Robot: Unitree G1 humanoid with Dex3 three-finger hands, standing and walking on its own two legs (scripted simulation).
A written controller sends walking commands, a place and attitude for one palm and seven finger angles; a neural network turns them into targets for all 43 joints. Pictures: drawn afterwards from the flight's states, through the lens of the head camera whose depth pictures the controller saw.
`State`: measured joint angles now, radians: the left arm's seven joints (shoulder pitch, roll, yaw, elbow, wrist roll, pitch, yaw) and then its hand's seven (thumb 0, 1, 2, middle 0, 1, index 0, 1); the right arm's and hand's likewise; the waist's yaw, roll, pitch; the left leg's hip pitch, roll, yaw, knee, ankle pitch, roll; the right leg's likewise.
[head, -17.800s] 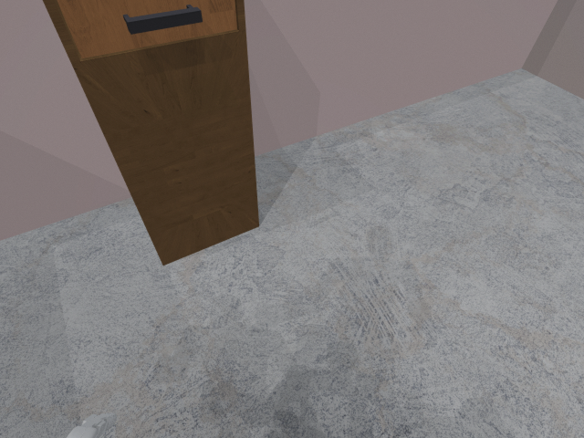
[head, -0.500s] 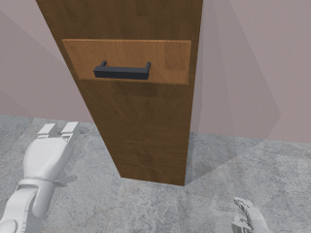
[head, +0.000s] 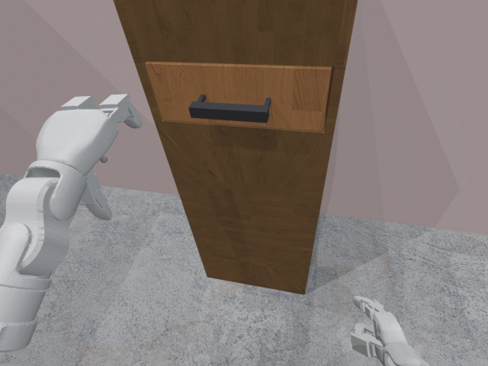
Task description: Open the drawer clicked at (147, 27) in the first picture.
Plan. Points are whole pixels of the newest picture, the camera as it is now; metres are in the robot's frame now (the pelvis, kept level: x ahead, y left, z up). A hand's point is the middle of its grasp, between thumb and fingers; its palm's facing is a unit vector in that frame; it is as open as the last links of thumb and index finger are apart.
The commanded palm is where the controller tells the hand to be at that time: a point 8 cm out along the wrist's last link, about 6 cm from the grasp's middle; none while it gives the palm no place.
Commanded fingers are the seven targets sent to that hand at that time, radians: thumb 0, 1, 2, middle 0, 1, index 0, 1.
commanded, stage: raise the hand with hooked fingers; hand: left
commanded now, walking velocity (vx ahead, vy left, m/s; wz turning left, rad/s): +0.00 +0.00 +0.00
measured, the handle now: (231, 106) +0.58 +0.11 +0.15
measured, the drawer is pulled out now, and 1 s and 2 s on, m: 0.00 0.00 0.00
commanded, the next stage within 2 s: move the hooked fingers above the handle in 0.54 s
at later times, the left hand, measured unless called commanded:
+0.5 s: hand (78, 160) +0.31 +0.27 +0.22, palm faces +0.23 -0.06 -0.97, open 13.9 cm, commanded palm +0.26 +0.26 +0.28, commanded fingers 0.00 -0.50 0.30 -0.30 -1.20 -0.30 -1.20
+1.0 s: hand (115, 146) +0.36 +0.25 +0.21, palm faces +0.12 -0.05 -0.99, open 13.9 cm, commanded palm +0.32 +0.23 +0.27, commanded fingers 0.00 -0.50 0.30 -0.30 -1.20 -0.30 -1.20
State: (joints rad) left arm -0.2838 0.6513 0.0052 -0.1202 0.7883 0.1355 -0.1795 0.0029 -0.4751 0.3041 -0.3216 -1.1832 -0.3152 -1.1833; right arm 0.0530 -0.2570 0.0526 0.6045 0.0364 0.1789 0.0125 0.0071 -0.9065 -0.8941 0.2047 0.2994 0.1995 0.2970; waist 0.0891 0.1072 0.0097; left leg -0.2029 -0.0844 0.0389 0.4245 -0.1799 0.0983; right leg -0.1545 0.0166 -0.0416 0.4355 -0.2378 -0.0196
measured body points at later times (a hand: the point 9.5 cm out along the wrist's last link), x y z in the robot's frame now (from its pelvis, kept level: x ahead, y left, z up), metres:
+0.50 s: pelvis -0.02 +0.02 +0.00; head -0.02 +0.00 +0.45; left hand +0.29 +0.27 +0.28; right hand +0.17 -0.20 -0.11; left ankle +0.03 +0.05 -0.74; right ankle +0.00 -0.11 -0.74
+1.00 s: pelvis -0.01 +0.00 +0.00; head +0.00 -0.02 +0.45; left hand +0.34 +0.25 +0.26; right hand +0.19 -0.21 -0.11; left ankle +0.03 +0.05 -0.74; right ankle +0.00 -0.11 -0.74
